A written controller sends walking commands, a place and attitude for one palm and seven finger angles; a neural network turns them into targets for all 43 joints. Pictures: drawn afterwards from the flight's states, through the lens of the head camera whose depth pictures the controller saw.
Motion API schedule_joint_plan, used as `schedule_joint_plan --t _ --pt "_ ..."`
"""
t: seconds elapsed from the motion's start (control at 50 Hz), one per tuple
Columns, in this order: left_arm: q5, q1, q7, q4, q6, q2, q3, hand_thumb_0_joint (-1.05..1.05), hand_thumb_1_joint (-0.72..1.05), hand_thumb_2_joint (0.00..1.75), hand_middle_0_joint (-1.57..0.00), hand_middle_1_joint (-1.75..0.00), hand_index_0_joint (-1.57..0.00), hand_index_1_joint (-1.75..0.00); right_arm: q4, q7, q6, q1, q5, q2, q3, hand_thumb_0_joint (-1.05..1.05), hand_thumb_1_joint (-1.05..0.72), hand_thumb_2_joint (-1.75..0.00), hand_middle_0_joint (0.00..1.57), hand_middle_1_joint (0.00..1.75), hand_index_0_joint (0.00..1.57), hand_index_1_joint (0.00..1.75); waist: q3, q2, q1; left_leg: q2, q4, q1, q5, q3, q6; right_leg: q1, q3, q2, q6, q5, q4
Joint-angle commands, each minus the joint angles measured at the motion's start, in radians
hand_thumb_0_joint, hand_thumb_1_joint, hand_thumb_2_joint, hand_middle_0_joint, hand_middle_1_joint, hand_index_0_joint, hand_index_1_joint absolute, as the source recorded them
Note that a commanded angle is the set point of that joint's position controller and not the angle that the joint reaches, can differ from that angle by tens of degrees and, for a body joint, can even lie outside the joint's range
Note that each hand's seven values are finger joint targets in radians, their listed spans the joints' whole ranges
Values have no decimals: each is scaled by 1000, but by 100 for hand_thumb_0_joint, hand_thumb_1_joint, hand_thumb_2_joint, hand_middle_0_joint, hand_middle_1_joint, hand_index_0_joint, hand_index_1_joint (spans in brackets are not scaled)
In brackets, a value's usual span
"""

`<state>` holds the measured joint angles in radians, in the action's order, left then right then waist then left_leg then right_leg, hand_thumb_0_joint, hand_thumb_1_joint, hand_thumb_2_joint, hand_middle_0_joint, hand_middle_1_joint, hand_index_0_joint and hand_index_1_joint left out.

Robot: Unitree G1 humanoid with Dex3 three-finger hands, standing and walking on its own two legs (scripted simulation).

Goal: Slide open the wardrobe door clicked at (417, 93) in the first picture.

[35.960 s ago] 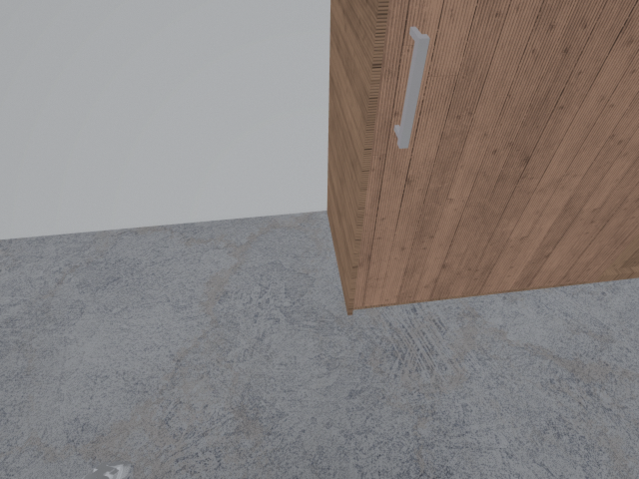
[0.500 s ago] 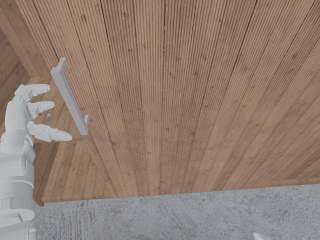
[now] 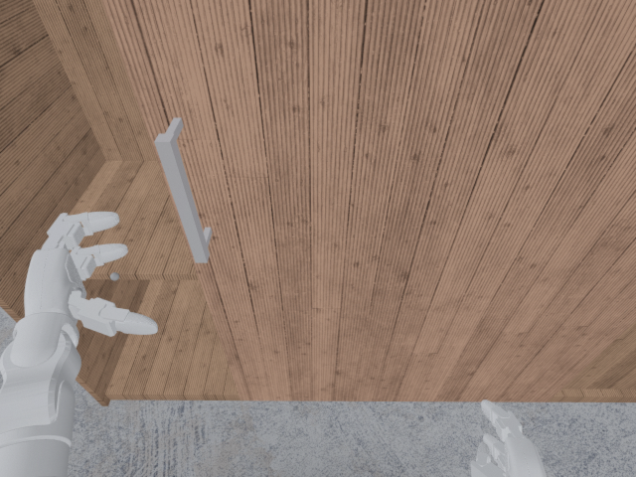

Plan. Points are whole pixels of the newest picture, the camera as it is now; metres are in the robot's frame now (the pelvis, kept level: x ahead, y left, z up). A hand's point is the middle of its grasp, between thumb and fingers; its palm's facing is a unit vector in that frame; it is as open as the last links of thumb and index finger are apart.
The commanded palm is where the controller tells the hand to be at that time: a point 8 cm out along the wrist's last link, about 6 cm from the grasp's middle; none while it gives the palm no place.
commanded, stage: slip the hand off the handle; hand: left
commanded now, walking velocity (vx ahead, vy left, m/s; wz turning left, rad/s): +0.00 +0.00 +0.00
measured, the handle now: (190, 197) +0.44 +0.25 +0.12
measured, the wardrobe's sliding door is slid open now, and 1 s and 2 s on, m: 0.42 0.42 0.42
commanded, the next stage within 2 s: draw the hand back to the body in 0.08 s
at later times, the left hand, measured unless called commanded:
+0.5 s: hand (99, 296) +0.25 +0.27 +0.14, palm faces +0.18 -0.98 -0.01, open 14.7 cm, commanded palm +0.21 +0.31 +0.15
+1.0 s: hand (72, 322) +0.21 +0.27 +0.15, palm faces +0.46 -0.83 -0.31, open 12.8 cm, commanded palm +0.16 +0.30 +0.17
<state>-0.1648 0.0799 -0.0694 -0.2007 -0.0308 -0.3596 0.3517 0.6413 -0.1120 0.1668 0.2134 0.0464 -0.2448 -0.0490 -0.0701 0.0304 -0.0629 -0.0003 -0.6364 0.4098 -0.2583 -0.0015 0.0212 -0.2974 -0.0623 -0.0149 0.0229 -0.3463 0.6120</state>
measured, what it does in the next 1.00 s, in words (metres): stands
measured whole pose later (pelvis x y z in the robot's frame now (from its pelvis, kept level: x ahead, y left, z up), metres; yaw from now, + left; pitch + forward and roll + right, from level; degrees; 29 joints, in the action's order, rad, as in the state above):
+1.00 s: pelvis +0.00 +0.00 +0.01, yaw +0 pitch -4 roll -1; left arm -0.09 -0.31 0.10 0.22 0.06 -0.33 0.31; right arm 0.68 -0.10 0.18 0.20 0.00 -0.24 -0.05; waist 0.01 0.05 -0.09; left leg -0.01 -0.46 0.21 -0.18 -0.01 0.02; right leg -0.10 -0.05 -0.01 0.02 -0.27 0.44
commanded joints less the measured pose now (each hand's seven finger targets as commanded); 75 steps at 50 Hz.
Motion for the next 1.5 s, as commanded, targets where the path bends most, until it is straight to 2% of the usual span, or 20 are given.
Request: schedule_joint_plan --t 0.0,0.08,0.12,0.18,0.2,0.24,0.28,0.32,0.42,0.5,0.62,0.68,0.7,0.76,0.8,0.88,1.06,1.22,1.38,1.48 --pt "-15 225 5 274 65 -220 58 0 -55 20 -25 -115 -25 -115 -146 -15 65 -80 -3 -125 48 0 -90 -90 20 30 20 30 -159 45 9 0 105 -192 59 40 15 -62 35 -9 1 115 -124" --pt "-21 141 14 341 63 -229 85 0 -55 20 -25 -115 -25 -115 -152 -10 72 -90 -6 -118 45 0 -90 -90 20 30 20 30 -155 59 -3 1 105 -196 93 36 11 -44 31 -11 3 146 -120" --pt "-25 166 21 323 58 -267 119 0 -55 20 -25 -115 -25 -115 -139 -17 69 -88 -9 -126 43 0 -90 -90 20 30 20 30 -126 7 8 3 102 -171 71 38 15 -53 37 -12 -2 124 -132" --pt "-29 173 14 341 63 -226 88 0 -55 20 -25 -115 -25 -115 -136 -21 79 -96 -8 -116 41 0 -90 -90 20 30 20 30 -124 60 9 -2 106 -185 67 35 11 -59 36 -8 1 119 -130" --pt "-182 251 -111 351 98 -151 57 0 -55 20 -25 -115 -25 -115 -125 -32 98 -90 1 -138 33 0 -90 -90 20 30 20 30 -150 47 63 -6 100 -214 83 34 6 -16 45 -7 2 164 -141" --pt "-222 239 -236 316 132 -261 124 0 -55 20 -25 -115 -25 -115 -125 -50 125 -89 7 -139 29 0 -90 -90 20 30 20 30 -173 51 28 -4 94 -218 107 37 12 13 55 -5 2 213 -131" --pt "-211 177 -292 305 122 -250 95 0 -55 20 -25 -115 -25 -115 -142 -47 145 -87 10 -129 25 0 -90 -90 20 30 20 30 -149 74 8 -5 108 -220 116 45 12 3 43 -8 4 219 -124" --pt "-212 80 -278 265 79 -286 162 0 -55 20 -25 -115 -25 -115 -150 -36 150 -81 11 -134 31 0 -90 -90 20 30 20 30 -126 45 -18 -3 118 -194 102 49 10 2 38 -10 2 192 -135" --pt "-235 -24 -214 354 22 -255 205 0 -55 20 -25 -115 -25 -115 -177 -10 156 -97 15 -131 38 0 -90 -90 20 30 20 30 -120 1 -32 1 117 -187 115 40 7 8 41 -5 -5 194 -144" --pt "-216 -12 -199 482 30 -191 130 0 -55 20 -25 -115 -25 -115 -184 -3 164 -96 17 -124 37 0 -90 -90 20 30 20 30 -113 60 -11 0 124 -219 122 38 5 -14 30 -11 -3 197 -136" --pt "-208 -20 -187 506 11 -223 146 0 -48 24 -25 -111 -25 -111 -160 -25 174 -107 15 -131 34 0 -90 -90 20 30 20 30 -57 20 -10 2 142 -205 33 48 13 -32 42 -9 -8 90 -178" --pt "-207 1 -184 531 -1 -211 137 0 -37 29 -24 -104 -24 -104 -159 -30 177 -123 16 -121 28 0 -90 -90 20 30 20 30 -57 48 -11 -1 156 -214 18 51 10 -20 41 -3 -6 70 -185" --pt "-50 35 -24 581 61 -347 179 0 -33 31 -24 -102 -24 -102 -137 -19 162 -156 -27 -126 40 0 -90 -90 20 30 20 30 24 56 -21 -14 160 -187 -6 45 10 -49 88 15 -3 32 -276" --pt "12 -153 101 546 113 -176 53 0 -22 36 -24 -96 -24 -96 -129 -1 130 -146 -35 -107 37 0 -90 -90 20 30 20 30 23 22 -3 1 180 -241 -32 35 13 -17 69 35 -2 3 -282" --pt "36 -177 141 597 135 -183 49 0 -15 39 -24 -92 -24 -92 -133 5 109 -145 -38 -107 39 0 -90 -90 20 30 20 30 -21 63 -6 3 207 -270 -27 32 13 31 69 34 -2 24 -277" --pt "66 -200 180 625 161 -191 53 0 -1 46 -23 -83 -23 -83 -132 4 82 -154 -44 -107 47 0 -90 -90 20 30 20 30 -19 15 -7 8 243 -307 15 26 16 69 61 27 -4 61 -296" --pt "93 -247 196 683 178 -172 43 0 32 62 -22 -64 -22 -64 -126 8 48 -170 -53 -97 49 0 -90 -90 20 30 20 30 16 50 -13 10 293 -363 107 26 11 125 50 20 -1 150 -316" --pt "96 -392 188 740 172 -187 90 0 61 76 -21 -47 -21 -47 -142 28 21 -158 -60 -98 62 0 -90 -90 20 30 20 30 -23 26 -28 15 279 -388 273 16 4 185 43 13 1 299 -304" --pt "92 -415 184 803 158 -171 85 0 90 90 -20 -30 -20 -30 -159 35 -4 -155 -58 -87 63 0 -90 -90 20 30 20 30 -7 18 -20 18 271 -393 292 7 4 181 39 16 -4 316 -302" --pt "93 -409 186 790 150 -165 79 0 90 90 -20 -30 -20 -30 -159 31 -12 -151 -59 -87 64 0 -90 -90 20 30 20 30 6 10 -16 17 272 -394 295 6 5 174 37 14 -4 320 -302"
